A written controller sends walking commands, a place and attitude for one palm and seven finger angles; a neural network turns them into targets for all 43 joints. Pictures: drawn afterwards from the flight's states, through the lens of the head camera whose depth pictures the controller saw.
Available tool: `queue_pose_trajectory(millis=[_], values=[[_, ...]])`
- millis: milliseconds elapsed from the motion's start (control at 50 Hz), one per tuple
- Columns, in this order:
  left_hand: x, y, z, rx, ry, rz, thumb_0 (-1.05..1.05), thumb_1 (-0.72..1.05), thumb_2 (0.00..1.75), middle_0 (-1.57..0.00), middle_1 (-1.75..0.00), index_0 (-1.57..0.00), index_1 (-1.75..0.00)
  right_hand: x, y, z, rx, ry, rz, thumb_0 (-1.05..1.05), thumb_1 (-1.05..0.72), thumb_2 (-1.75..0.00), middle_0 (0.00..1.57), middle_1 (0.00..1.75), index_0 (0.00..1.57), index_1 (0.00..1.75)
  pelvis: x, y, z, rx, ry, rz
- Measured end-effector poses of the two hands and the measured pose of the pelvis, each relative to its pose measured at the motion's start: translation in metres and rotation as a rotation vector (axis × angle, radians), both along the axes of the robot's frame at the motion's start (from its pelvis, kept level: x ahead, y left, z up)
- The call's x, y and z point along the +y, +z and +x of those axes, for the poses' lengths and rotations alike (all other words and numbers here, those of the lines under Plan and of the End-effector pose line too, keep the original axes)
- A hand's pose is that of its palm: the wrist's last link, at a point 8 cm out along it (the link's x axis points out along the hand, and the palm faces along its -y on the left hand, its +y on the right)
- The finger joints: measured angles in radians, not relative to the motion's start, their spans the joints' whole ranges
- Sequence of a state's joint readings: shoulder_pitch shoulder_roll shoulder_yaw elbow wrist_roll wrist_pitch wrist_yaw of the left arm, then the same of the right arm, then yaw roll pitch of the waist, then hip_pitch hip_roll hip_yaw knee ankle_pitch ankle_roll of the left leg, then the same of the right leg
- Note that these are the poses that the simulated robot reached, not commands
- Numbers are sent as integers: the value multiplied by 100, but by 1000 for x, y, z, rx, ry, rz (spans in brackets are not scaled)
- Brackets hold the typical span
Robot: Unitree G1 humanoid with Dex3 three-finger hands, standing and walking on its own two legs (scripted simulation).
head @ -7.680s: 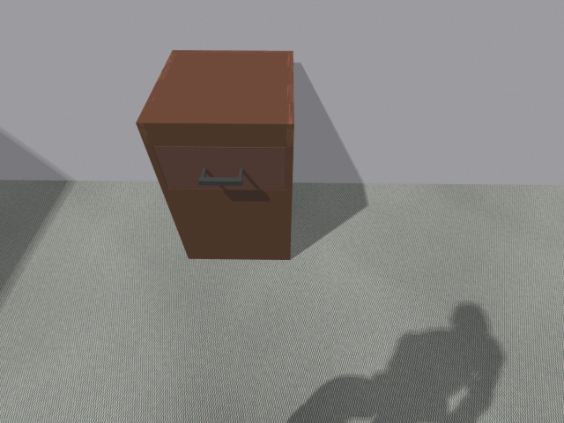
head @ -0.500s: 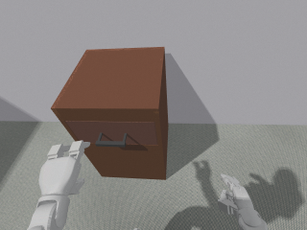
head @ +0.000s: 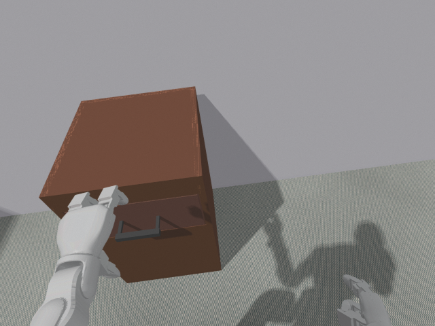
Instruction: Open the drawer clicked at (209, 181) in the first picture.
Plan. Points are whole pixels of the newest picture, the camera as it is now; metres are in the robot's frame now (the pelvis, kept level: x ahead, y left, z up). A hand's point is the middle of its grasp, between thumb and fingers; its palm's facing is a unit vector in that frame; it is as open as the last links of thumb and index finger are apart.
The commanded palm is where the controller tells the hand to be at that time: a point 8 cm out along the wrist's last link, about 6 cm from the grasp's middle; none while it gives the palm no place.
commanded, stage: raise the hand with hooked fingers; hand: left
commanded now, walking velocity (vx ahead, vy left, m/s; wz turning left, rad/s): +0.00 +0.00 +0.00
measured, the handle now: (138, 228) +0.43 +0.30 -0.23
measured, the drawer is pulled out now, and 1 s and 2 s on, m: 0.00 0.00 0.00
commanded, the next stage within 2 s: move the hooked fingers above the handle in 0.66 s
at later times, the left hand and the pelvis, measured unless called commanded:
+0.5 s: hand (68, 223) +0.28 +0.29 +0.07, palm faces -0.04 -0.11 -0.99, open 13.8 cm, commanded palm +0.25 +0.31 +0.14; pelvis -0.02 +0.06 +0.01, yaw +1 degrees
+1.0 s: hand (81, 231) +0.28 +0.29 +0.03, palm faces -0.07 -0.10 -0.99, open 13.8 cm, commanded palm +0.27 +0.31 +0.10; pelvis -0.03 +0.05 +0.01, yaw +1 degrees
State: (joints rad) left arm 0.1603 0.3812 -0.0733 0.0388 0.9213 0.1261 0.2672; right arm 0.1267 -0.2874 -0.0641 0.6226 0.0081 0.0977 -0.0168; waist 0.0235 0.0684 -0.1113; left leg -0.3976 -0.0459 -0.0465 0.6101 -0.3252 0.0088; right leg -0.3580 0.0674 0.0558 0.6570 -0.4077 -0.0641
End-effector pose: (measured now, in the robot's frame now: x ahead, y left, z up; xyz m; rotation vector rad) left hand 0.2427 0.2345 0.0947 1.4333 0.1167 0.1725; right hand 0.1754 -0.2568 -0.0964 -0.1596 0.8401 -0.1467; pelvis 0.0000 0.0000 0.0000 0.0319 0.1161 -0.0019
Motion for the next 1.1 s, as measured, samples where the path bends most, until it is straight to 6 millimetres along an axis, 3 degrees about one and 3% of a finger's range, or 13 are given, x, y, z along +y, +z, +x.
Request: queue_pose_trajectory(millis=[100,200,300,380,500,640,740,820,960,1100], values=[[8,18,10,-36,-61,26,0,-42,33,-31,-116,-32,-116,33,15,15,-56,37,19,1,-91,-90,20,30,20,30,14,4,-4,-32,1,-13],[33,41,22,-74,-20,48,0,-46,31,-31,-118,-32,-118,68,24,22,-85,74,56,1,-91,-90,20,30,20,30,29,7,-10,-56,10,-24],[58,51,30,-31,21,41,0,-48,31,-31,-119,-32,-119,94,26,15,-68,105,75,1,-90,-90,20,30,20,30,42,11,-15,-75,20,-31],[66,46,30,33,-7,27,0,-48,30,-31,-120,-31,-120,104,24,2,-34,113,75,1,-90,-90,20,30,21,30,51,13,-18,-79,20,-37],[64,31,16,73,-117,14,0,-48,30,-31,-120,-32,-120,105,16,-25,41,106,46,1,-90,-90,21,30,21,30,62,14,-22,-79,19,-43],[78,44,5,-45,-110,42,0,-49,30,-32,-120,-32,-120,101,4,-44,112,99,22,1,-90,-90,20,30,21,30,67,13,-28,-70,27,-48],[91,44,6,-35,-10,36,0,-49,30,-31,-120,-32,-120,100,4,-44,105,92,38,1,-91,-90,20,30,20,30,65,14,-31,-67,28,-45],[80,34,7,26,-21,20,0,-49,30,-31,-120,-32,-120,98,10,-37,65,91,40,1,-91,-90,20,30,20,30,63,14,-31,-71,29,-43],[60,-3,18,124,-99,14,0,-49,30,-31,-120,-32,-120,84,16,-33,44,87,0,1,-90,-90,20,30,21,30,51,12,-33,-52,25,-40],[68,-8,32,42,-64,57,0,-49,30,-32,-120,-32,-120,59,3,-42,101,51,-39,1,-90,-90,20,30,21,30,39,5,-28,9,23,-45]])
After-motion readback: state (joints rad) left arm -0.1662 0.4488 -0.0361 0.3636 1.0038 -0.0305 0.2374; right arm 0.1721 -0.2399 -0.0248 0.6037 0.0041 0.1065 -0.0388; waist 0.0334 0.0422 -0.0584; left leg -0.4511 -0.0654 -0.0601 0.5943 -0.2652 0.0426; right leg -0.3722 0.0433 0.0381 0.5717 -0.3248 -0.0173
